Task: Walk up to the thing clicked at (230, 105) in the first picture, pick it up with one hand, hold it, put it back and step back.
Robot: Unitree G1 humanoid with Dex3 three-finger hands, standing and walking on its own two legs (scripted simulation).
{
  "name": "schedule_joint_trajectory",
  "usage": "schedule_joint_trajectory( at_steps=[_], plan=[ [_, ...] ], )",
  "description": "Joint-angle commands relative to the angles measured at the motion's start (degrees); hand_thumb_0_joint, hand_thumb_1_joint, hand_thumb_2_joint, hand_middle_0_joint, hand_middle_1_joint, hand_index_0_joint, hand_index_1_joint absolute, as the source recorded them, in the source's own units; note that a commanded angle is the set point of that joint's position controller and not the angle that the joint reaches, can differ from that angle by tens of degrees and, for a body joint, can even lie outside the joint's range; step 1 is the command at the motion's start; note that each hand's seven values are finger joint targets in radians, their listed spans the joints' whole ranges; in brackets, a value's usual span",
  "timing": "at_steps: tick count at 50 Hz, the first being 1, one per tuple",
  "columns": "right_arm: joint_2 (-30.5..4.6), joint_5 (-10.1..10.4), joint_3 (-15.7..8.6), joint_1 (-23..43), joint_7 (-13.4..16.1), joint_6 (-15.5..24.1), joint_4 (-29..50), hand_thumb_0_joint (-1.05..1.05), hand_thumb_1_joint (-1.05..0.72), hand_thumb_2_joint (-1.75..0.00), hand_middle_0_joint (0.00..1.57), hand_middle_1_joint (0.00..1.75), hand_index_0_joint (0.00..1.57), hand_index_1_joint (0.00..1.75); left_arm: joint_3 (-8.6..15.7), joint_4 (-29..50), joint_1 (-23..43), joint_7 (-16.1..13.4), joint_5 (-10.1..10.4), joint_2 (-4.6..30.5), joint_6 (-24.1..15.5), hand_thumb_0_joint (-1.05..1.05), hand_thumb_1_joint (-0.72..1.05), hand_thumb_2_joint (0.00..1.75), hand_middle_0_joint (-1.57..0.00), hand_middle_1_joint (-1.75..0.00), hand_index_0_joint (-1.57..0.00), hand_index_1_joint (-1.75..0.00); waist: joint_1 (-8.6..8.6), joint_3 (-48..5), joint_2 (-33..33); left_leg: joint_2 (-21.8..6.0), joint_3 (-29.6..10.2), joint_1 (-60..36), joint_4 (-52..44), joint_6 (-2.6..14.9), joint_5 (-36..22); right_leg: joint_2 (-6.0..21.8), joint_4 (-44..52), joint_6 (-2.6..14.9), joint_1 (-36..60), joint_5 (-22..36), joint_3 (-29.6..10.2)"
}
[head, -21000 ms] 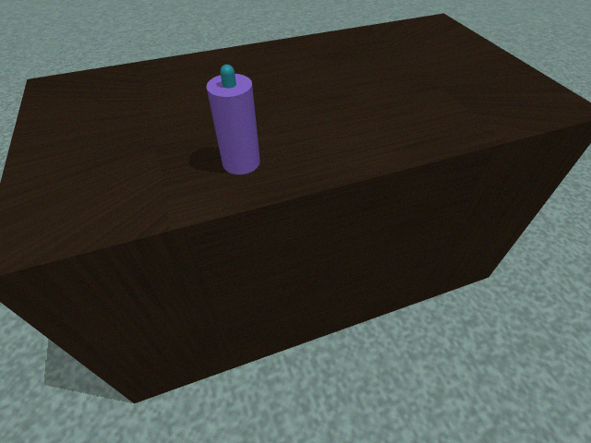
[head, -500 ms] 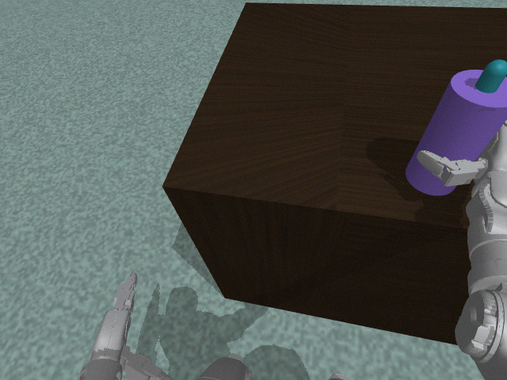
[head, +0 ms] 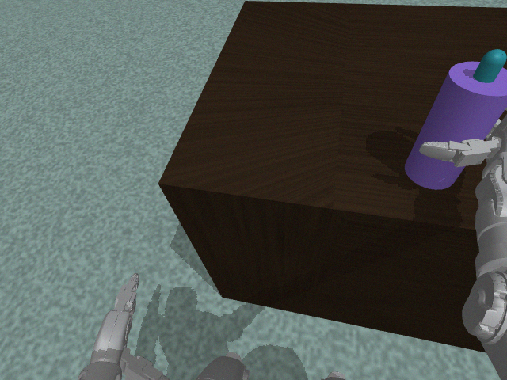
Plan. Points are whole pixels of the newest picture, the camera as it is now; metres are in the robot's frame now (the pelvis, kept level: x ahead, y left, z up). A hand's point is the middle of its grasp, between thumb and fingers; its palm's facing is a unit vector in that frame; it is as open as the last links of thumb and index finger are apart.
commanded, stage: open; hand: right
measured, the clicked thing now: (458, 122) +0.50 -0.21 +0.13
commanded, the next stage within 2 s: withdraw in 0.10 s
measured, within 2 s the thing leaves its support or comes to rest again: neither
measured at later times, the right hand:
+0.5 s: hand out of the picture +0.50 -0.26 +0.16, palm faces +0.31 +0.95 +0.02, open 16.9 cm
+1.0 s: hand out of the picture +0.47 -0.40 +0.21, palm faces +0.58 +0.78 -0.23, open 17.4 cm
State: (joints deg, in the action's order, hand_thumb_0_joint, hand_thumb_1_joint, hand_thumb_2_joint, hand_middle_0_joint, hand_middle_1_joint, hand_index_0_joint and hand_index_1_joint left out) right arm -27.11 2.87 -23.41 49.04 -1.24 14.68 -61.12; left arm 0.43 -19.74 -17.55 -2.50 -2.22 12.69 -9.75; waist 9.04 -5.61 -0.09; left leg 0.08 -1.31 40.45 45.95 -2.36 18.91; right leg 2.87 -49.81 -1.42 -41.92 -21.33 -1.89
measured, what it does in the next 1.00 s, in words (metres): stands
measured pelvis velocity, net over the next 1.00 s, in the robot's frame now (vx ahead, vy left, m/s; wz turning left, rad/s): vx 0.04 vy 0.00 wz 0.00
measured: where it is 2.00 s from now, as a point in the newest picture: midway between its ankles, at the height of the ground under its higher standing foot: outside the picture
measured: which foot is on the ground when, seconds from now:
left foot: down 0.00-1.00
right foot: down 0.00-1.00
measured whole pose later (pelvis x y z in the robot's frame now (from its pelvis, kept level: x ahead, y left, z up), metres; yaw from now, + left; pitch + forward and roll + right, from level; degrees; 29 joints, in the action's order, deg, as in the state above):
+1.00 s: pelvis +0.04 +0.00 +0.02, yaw +0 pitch +12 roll +2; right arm -46.9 -3.2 -30.4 47.1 -1.4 3.2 -58.6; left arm 0.9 -22.7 -20.9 1.3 2.3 15.4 -3.2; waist 3.9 -5.1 -0.5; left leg -0.4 -1.4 29.8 35.7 -2.2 17.6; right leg 2.7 -39.9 -1.4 -31.4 -20.2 -1.2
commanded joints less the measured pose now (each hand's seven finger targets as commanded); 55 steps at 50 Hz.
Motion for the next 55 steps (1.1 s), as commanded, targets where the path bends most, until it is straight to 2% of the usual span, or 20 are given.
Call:
schedule_joint_trajectory(
  at_steps=[1,7,11,14,18,20,24,26,32,33,35,37,40,44,47,48,52,53,54,55],
  plan=[
    [-10.85,0.75,-0.36,27.06,-0.88,2.78,11.45,0.0,0.56,-0.14,0.57,0.36,0.58,0.36,4.71,13.39,2.43,-0.35,0.48,9.56,-2.54,0.0,-0.55,0.05,-0.05,-0.05,-0.05,-0.05,0.77,-25.52,5.93,2.38,3.26,-8.15,-4.48,1.99,-12.47,-0.96,6.9,1.09,17.06,13.25,1.13],
    [-12.84,0.92,-2.38,25.57,-1.63,2.45,11.25,0.0,0.53,-0.07,0.38,0.22,0.38,0.22,5.7,12.58,-1.34,0.26,0.93,9.41,-1.43,0.0,-0.55,0.05,-0.05,-0.05,-0.05,-0.05,0.28,-22.55,3.89,2.09,2.77,-7.17,-4.29,1.84,-10.47,-1.3,6.94,1.77,14.5,10.05,1.66],
    [-9.53,1.06,-0.53,23.67,-1.99,2.3,8.48,0.0,0.49,-0.13,0.2,0.17,0.2,0.17,5.03,10.79,-2.61,0.73,1.0,7.97,-0.76,0.0,-0.52,0.03,-0.06,-0.05,-0.06,-0.05,0.56,-18.13,3.74,2.03,2.73,-4.82,-3.82,1.99,-9.48,-1.29,6.44,1.74,12.67,9.31,1.7],
    [-16.08,0.34,-2.68,30.3,-2.17,3.54,17.58,0.0,0.48,-0.14,0.15,0.16,0.16,0.16,6.26,15.25,1.18,0.34,1.0,9.69,-0.79,0.0,-0.52,0.03,-0.06,-0.05,-0.06,-0.05,-0.38,-24.85,6.24,1.37,1.63,-8.16,-4.43,1.78,-9.09,-1.66,6.13,1.92,15.06,7.83,2.13],
    [-22.18,1.05,-5.77,33.47,-2.1,2.84,23.77,0.0,0.45,-0.06,0.1,0.07,0.09,0.07,6.8,19.16,0.15,-0.59,1.52,11.67,-0.36,0.0,-0.53,0.04,-0.05,-0.05,-0.05,-0.05,-0.94,-34.71,7.98,1.29,1.95,-15.53,-4.28,1.66,-17.35,-1.92,5.28,1.42,21.33,16.59,2.28],
    [-24.53,1.09,-7.42,28.21,-2.33,1.23,18.92,0.0,0.45,-0.03,0.09,0.05,0.08,0.05,5.26,10.48,-5.85,-0.6,1.89,9.74,1.05,0.0,-0.53,0.04,-0.05,-0.04,-0.05,-0.05,-2.55,-28.56,9.29,1.06,1.83,-15.74,-5.08,1.81,-18.09,-2.34,6.11,1.34,18.77,17.3,2.66],
    [-28.68,0.91,-7.77,34.59,-3.08,-0.35,20.03,0.0,0.48,-0.01,0.09,0.04,0.08,0.04,1.24,7.36,1.68,-0.51,2.03,6.73,1.21,0.0,-0.52,0.03,-0.05,-0.04,-0.05,-0.04,-3.8,-23.98,11.47,1.08,1.81,-13.67,-7.19,1.98,-13.08,-1.98,8.43,1.32,17.86,12.85,2.33],
    [-26.95,0.49,-5.58,31.13,-4.33,-1.59,13.88,0.0,0.5,-0.02,0.08,0.04,0.07,0.04,-0.6,4.67,4.76,-0.35,2.09,5.64,1.14,0.0,-0.52,0.03,-0.05,-0.04,-0.05,-0.04,-3.64,-20.46,11.12,1.05,1.68,-12.91,-7.98,1.93,-11.63,-1.89,9.11,1.39,16.33,11.33,2.33],
    [-27.08,0.93,-3.52,29.6,-11.4,-6.82,2.23,0.0,0.48,-0.03,0.08,0.04,0.08,0.04,2.89,9.58,6.08,-1.85,3.04,11.79,0.47,0.0,-0.55,0.06,-0.06,-0.05,-0.06,-0.06,0.23,-23.14,3.19,1.02,1.94,-16.3,-9.06,1.16,-17.09,-1.71,9.31,2.17,18.23,15.78,2.07],
    [-34.61,-4.44,-4.05,31.0,-7.98,-5.92,4.35,0.0,0.48,-0.05,0.07,0.06,0.07,0.06,2.63,14.87,9.38,-1.08,3.16,10.92,0.75,0.0,-0.52,0.05,-0.06,-0.06,-0.06,-0.06,-4.1,-24.53,0.83,0.56,1.66,-18.73,-10.41,0.86,-15.94,-2.13,10.43,1.9,17.99,15.31,3.32],
    [-29.91,-4.12,-1.23,27.38,-4.93,-6.7,-2.47,0.0,0.51,-0.04,0.07,0.06,0.07,0.06,6.23,9.81,1.05,-0.8,3.64,12.61,2.02,0.0,-0.53,0.05,-0.06,-0.05,-0.05,-0.06,-0.58,-17.98,-0.32,1.12,2.22,-14.12,-11.88,0.99,-12.58,-1.71,12.11,2.08,19.23,12.11,3.11],
    [-31.97,-4.7,-0.48,26.63,-3.88,-7.2,0.03,0.0,0.5,-0.04,0.07,0.06,0.07,0.06,8.71,8.32,-3.95,-0.1,3.86,14.58,2.69,0.0,-0.52,0.04,-0.06,-0.05,-0.06,-0.05,-0.5,-13.75,0.24,1.26,3.18,-11.71,-12.95,1.41,-8.98,-1.84,14.12,2.05,19.39,9.16,2.9],
    [-39.9,-6.06,-4.69,26.47,-2.08,-7.91,4.63,0.0,0.56,-0.04,0.06,0.06,0.06,0.06,5.36,9.99,-6.01,1.83,4.46,11.25,3.55,0.0,-0.5,0.04,-0.05,-0.05,-0.06,-0.05,-3.81,-17.42,3.68,1.2,3.54,-14.19,-12.35,1.88,-13.36,-2.0,13.97,1.35,21.97,15.88,3.17],
    [-43.75,-6.15,-8.3,25.92,-0.46,-7.32,12.96,0.0,0.56,-0.04,0.06,0.05,0.06,0.05,2.54,7.78,-2.45,3.63,4.89,8.14,3.58,0.0,-0.5,0.04,-0.05,-0.05,-0.06,-0.04,-7.3,-21.08,11.07,0.79,2.99,-19.42,-11.89,2.49,-16.53,-2.69,13.87,0.5,22.91,20.76,3.57],
    [-40.41,-5.41,-7.49,26.79,0.28,-6.3,20.82,0.0,0.57,-0.04,0.06,0.05,0.05,0.05,0.81,8.02,4.19,4.05,4.91,6.4,2.83,0.0,-0.52,0.05,-0.05,-0.05,-0.06,-0.04,-9.3,-27.69,17.14,1.19,2.81,-21.83,-11.04,3.35,-20.22,-2.31,12.63,-0.52,27.22,28.67,3.34],
    [-42.09,-5.54,-10.11,20.19,0.81,-6.58,19.3,0.0,0.57,-0.05,0.06,0.05,0.05,0.05,2.1,8.04,4.7,3.92,4.82,8.18,2.7,0.0,-0.53,0.06,-0.05,-0.04,-0.05,-0.04,-10.05,-28.53,17.37,1.57,3.21,-21.99,-10.76,3.64,-21.95,-1.84,12.17,-0.97,28.1,34.01,2.91],
    [-32.82,-4.41,-5.13,13.43,1.33,-6.59,26.8,0.0,0.54,-0.05,0.06,0.05,0.05,0.05,6.43,5.72,2.53,3.15,4.67,11.06,2.89,0.0,-0.55,0.07,-0.05,-0.04,-0.05,-0.05,-8.4,-27.72,17.26,2.17,4.01,-20.33,-11.25,4.01,-23.45,-0.76,11.32,-1.41,32.89,40.23,2.3],
    [-33.12,-4.16,-7.4,4.39,1.58,-7.3,25.09,0.0,0.54,-0.05,0.06,0.05,0.05,0.05,9.55,7.08,1.4,2.82,4.58,14.64,3.05,0.0,-0.55,0.07,-0.05,-0.04,-0.05,-0.05,-7.97,-27.23,13.34,2.53,4.66,-20.93,-11.3,3.9,-24.62,-0.43,11.59,-1.47,32.89,42.24,2.03],
    [-29.39,-3.45,-4.36,5.79,1.38,-7.18,32.06,0.0,0.53,-0.05,0.06,0.05,0.05,0.05,9.23,8.39,2.78,2.78,4.72,13.99,2.92,0.0,-0.54,0.07,-0.06,-0.04,-0.05,-0.05,-8.41,-27.31,14.8,2.46,4.78,-20.86,-10.97,3.98,-24.55,-0.27,11.61,-1.49,34.39,43.27,1.87],
    [-28.43,-2.86,-5.63,-2.39,1.2,-7.65,32.45,0.0,0.52,-0.05,0.06,0.05,0.05,0.05,11.05,9.24,-0.51,2.49,4.96,15.31,3.14,0.0,-0.54,0.06,-0.06,-0.04,-0.05,-0.05,-7.9,-25.88,10.87,2.71,5.24,-20.26,-11.04,3.7,-25.37,0.02,11.45,-1.28,35.14,44.78,1.75]
  ],
)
